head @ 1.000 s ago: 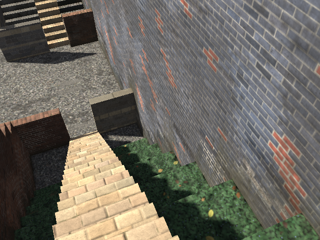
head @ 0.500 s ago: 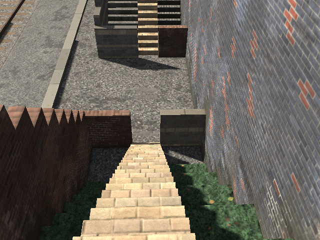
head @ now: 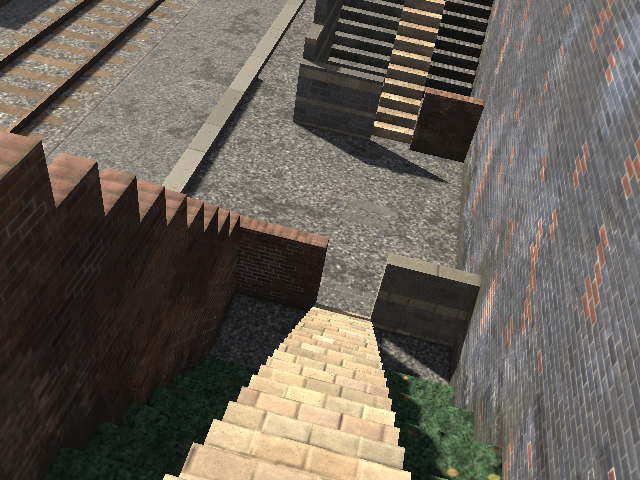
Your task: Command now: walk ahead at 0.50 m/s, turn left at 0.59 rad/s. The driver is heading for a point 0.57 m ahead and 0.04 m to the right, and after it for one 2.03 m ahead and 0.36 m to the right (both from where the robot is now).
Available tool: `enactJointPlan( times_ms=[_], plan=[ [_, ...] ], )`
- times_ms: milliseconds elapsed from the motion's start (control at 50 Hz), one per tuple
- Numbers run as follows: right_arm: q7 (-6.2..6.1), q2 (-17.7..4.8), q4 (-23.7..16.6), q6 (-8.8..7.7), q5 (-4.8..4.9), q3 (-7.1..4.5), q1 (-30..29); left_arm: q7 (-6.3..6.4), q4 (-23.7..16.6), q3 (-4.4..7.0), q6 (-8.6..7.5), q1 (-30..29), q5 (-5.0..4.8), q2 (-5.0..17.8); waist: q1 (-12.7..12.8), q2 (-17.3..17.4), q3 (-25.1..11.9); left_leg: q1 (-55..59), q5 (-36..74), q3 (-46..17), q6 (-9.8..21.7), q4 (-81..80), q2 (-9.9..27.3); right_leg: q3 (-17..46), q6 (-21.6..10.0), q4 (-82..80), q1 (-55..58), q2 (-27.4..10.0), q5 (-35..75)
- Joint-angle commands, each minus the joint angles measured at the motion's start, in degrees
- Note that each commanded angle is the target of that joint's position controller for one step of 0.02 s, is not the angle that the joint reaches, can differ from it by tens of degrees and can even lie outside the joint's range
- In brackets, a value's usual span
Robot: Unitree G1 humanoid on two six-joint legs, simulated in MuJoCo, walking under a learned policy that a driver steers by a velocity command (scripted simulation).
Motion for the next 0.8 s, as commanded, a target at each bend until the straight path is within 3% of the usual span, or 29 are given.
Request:
enactJointPlan(
  times_ms=[20, 80, 120, 180, 200, 220, 240, 260, 280, 300, 320, 340, 360, 380, 400, 420, 440, 460, 480, 500, 520, 580, 620, 640, 660, 700, 740, 780, 800],
  plan=[
    [-2.07, -8.55, -3.82, -0.61, 0.75, -1.58, -2.62, 0.05, -5.73, 1.09, -0.89, -2.36, -0.09, 2.6, 1.75, 11.64, 8.08, -5.26, 27.1, -20.48, 0.14, -12.68, 7.79, 1.77, 0.15, -8.49, 2.02, 0.41, 4.98],
    [-2.48, -7.13, -5.25, -1.15, 1.09, -2.56, -2.3, -0.27, -8.29, 1.13, -1.68, -7.35, -0.82, 3.34, -1.19, 10.77, 8.09, -1.63, 30.38, -22.13, 2.19, -7.91, 5.12, 3.95, 0.04, -24.84, 5.51, 0.7, 5.68],
    [-2.28, -8.32, -9.17, -0.29, 0.12, -3.25, -8.8, -0.77, -8.07, 1.14, -2.65, -4.34, -1.75, 4.04, 0.98, 12.5, 4.39, -0.64, 37.55, -26.48, 4.02, -3.85, 5.3, 5.99, -0.84, -23.36, 11.27, 0.58, 5.64],
    [-1.11, -11.08, -13.38, -0.37, -0.32, -3.97, -12.87, -1.67, -7.99, 1.52, -3.03, -1.76, -1.08, 6.32, 0.78, 9.43, 6.02, -3.68, 42.7, -29.26, 4.9, -0.17, 5.65, 4.65, -1.95, -26.74, 18.22, 0.31, 0.06],
    [-1.32, -11.13, -14.82, 0.07, 0.06, -4.04, -12.17, -2.03, -8.41, 1.16, -2.42, -1.76, -2.55, 6.1, -1.47, 9.61, 8.07, -0.03, 38.28, -30.22, 6.04, -0.79, 6.61, 6.97, -3.09, -42.05, 15.49, -2.47, -5.94],
    [-0.23, -10.64, -14.94, -0.55, -0.24, -3.58, -14.29, -2.31, -7.25, 1.46, -1.87, 2.5, -3.38, 5.87, 0.04, 12.79, 7.2, -1.31, 38.0, -28.84, 6.38, 1.9, 6.5, 4.21, -3.75, -44.94, 22.1, -4.23, -5.39],
    [0.33, -9.17, -15.35, -0.74, 0.25, -3.2, -17.39, -2.33, -4.28, 1.73, -1.68, 9.03, -3.75, 5.94, 2.06, 10.33, 5.41, -5.0, 38.83, -26.57, 5.52, 8.0, 4.53, 1.29, -4.45, -51.94, 32.63, -6.09, 2.91],
    [1.27, -6.98, -15.66, -0.84, -0.39, -2.33, -17.83, -2.46, -0.46, 1.69, -1.25, 17.64, -2.69, 5.29, 3.44, 7.12, 3.31, -9.58, 34.33, -19.54, 2.72, 17.48, 2.16, -3.56, -4.68, -58.12, 43.67, -5.81, 8.08],
    [2.97, -6.48, -12.59, -1.14, -0.36, -2.3, -15.24, -2.41, 4.1, 1.69, -0.61, 28.57, -1.45, 4.84, 5.8, 0.29, -0.99, -18.66, 17.53, -10.78, -1.85, 33.67, -2.63, -4.56, -6.05, -56.99, 58.99, -8.21, 17.95],
    [4.84, -4.78, -11.64, -2.04, -0.72, -2.12, -12.4, -2.56, 4.64, 0.17, -0.68, 33.08, -1.29, 4.36, 6.73, -10.85, -6.36, -38.86, -20.17, -7.55, -6.39, 55.61, -9.52, 3.03, -13.07, -36.04, 80.31, -13.72, 37.04],
    [5.88, -4.52, -12.9, -2.71, 1.0, -1.79, -8.81, -2.81, 2.93, -0.83, -0.71, 28.78, -0.88, 6.42, 4.22, -14.69, -7.32, -46.4, -25.43, -9.59, -8.43, 64.83, -7.38, 6.17, -16.22, -29.25, 82.05, -16.29, 36.15],
    [6.35, -7.01, -13.62, -3.12, 3.03, -2.54, -10.47, -3.2, 2.26, -0.55, -0.49, 27.81, -1.05, 7.24, 3.96, -11.7, -7.63, -46.99, -24.81, -8.14, -8.9, 63.05, -4.24, 9.0, -18.46, -32.8, 76.52, -18.06, 28.18],
    [6.84, -7.78, -14.83, -2.96, 3.14, -2.44, -13.18, -3.97, 2.54, -0.22, -0.12, 27.57, -0.73, 7.44, 2.74, -3.77, -6.34, -44.48, -25.6, -5.01, -9.63, 56.09, -0.12, 9.77, -20.09, -36.3, 70.46, -18.85, 20.72],
    [6.81, -7.14, -16.54, -2.97, 4.3, -2.01, -16.27, -4.15, 3.48, 1.01, -0.46, 22.37, -0.84, 12.29, -1.32, 0.56, -4.44, -38.26, -15.72, -0.21, -11.16, 51.64, 6.49, 19.22, -25.81, -42.7, 53.84, -25.19, -1.63],
    [6.68, -5.64, -17.15, -1.73, 4.65, -1.28, -18.64, -3.99, 3.05, 0.38, -0.68, 15.58, -0.21, 10.82, -3.52, 4.78, 0.22, -29.24, -12.67, 2.96, -11.4, 50.45, 8.69, 20.61, -25.3, -50.52, 36.97, -23.97, -11.89],
    [6.28, -4.88, -16.6, -0.79, 3.8, -0.83, -19.33, -4.48, 3.91, -0.67, -1.51, 10.13, 0.2, 8.32, -5.27, 5.51, 4.44, -18.22, -9.96, 5.67, -10.62, 49.2, 9.24, 16.99, -22.99, -55.52, 23.24, -21.07, -11.75],
    [5.25, -5.43, -16.39, -0.41, 3.64, -1.05, -20.99, -3.97, 3.16, -0.93, -2.68, 9.09, -0.12, 7.79, -3.5, 4.32, 9.01, -22.49, -2.42, 3.12, -11.03, 47.79, 12.22, 16.45, -20.37, -51.76, 21.26, -19.51, -16.21],
    [4.33, -9.57, -15.54, -0.53, 4.72, -2.31, -21.41, -2.84, 3.67, -1.53, -2.9, 12.18, -1.11, 5.64, -1.12, 6.7, 12.52, -35.95, 9.65, 0.1, -9.98, 33.3, 12.56, 14.13, -18.24, -45.02, 29.18, -15.81, -26.28],
    [3.84, -8.93, -14.49, -0.98, 5.13, -2.27, -21.27, -2.12, 5.45, -1.94, -2.65, 18.33, -0.91, 3.75, 2.52, 4.46, 10.99, -38.13, 14.89, 0.57, -9.43, 25.82, 11.94, 13.57, -16.84, -42.73, 33.8, -14.51, -29.77],
    [4.0, -7.28, -16.18, -1.84, 5.86, -1.75, -22.83, -1.45, 5.48, -2.03, -2.15, 21.3, -1.67, 3.07, 3.88, 0.37, 10.36, -40.05, 14.47, 1.7, -8.72, 19.71, 13.18, 14.63, -15.66, -42.93, 36.86, -13.31, -34.22],
    [4.42, -6.37, -18.0, -3.25, 6.09, -1.47, -27.74, -0.59, 5.97, -2.85, -1.28, 25.54, -2.59, -0.59, 6.66, 0.55, 10.53, -44.77, 10.23, 4.96, -8.69, 19.71, 13.2, 13.3, -14.84, -41.76, 40.7, -11.15, -33.43],
    [5.35, -3.62, -17.85, -5.2, 4.35, -1.01, -28.67, -0.51, 9.06, -2.11, -0.34, 33.26, -3.33, -0.63, 7.82, -4.56, 4.32, -42.08, 8.85, 12.87, -9.16, 18.02, 14.72, 9.19, -11.94, -35.38, 48.99, -8.34, -11.33],
    [5.87, -2.41, -20.05, -5.75, 3.66, -0.72, -31.17, -0.07, 9.95, -1.44, -0.38, 34.29, -3.02, 0.36, 8.73, -5.56, 3.77, -43.39, 2.34, 13.58, -9.7, 21.38, 15.77, 9.61, -11.12, -31.84, 49.87, -8.28, 1.08],
    [6.25, -0.69, -20.65, -5.34, 2.56, -0.13, -30.37, 0.42, 9.73, -2.24, 0.27, 32.8, -2.28, -2.11, 7.95, -0.73, 1.95, -38.87, 9.66, 12.88, -11.42, 11.88, 15.86, 10.09, -10.93, -32.6, 50.18, -8.19, 2.41],
    [6.52, -0.67, -20.28, -5.2, 3.09, -0.29, -29.35, 0.65, 9.49, -2.84, 0.64, 31.53, -1.71, -3.96, 7.02, 0.55, 1.1, -32.08, 13.36, 13.77, -11.76, 6.93, 15.38, 9.18, -10.56, -34.04, 46.56, -8.19, 2.76],
    [6.25, -0.97, -21.08, -5.47, 2.58, -0.93, -28.68, 0.89, 10.57, -2.76, 0.89, 30.23, -1.72, -2.35, 5.18, -0.14, 1.63, -28.94, 13.71, 15.71, -11.46, 9.3, 13.61, 8.37, -9.63, -34.6, 45.84, -7.02, 8.16],
    [6.32, -0.39, -24.11, -6.64, 2.83, -1.04, -33.71, 2.05, 12.65, -2.2, 1.05, 33.18, -2.3, -1.83, 7.12, -1.03, 3.78, -33.44, 11.02, 16.11, -11.19, 9.77, 12.92, 9.08, -9.27, -33.9, 50.96, -7.53, 15.39],
    [6.95, 0.88, -26.74, -7.22, 3.64, -1.2, -38.68, 2.38, 16.4, -2.27, 1.1, 40.59, -1.89, -3.93, 10.12, -6.52, 3.11, -39.63, 4.71, 14.38, -11.42, 11.18, 11.68, 10.95, -10.0, -31.67, 61.62, -8.29, 20.84],
    [7.1, 1.09, -27.87, -7.91, 3.46, -1.87, -43.78, 2.72, 19.54, -1.98, 1.02, 47.57, -2.26, -4.27, 14.04, -7.17, 3.74, -45.44, -0.74, 13.81, -11.4, 15.52, 10.82, 13.06, -10.17, -30.81, 66.62, -8.62, 22.21]
  ],
)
